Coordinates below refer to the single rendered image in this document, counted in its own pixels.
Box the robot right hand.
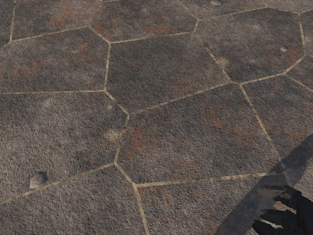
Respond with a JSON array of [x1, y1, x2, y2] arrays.
[[251, 184, 313, 235]]

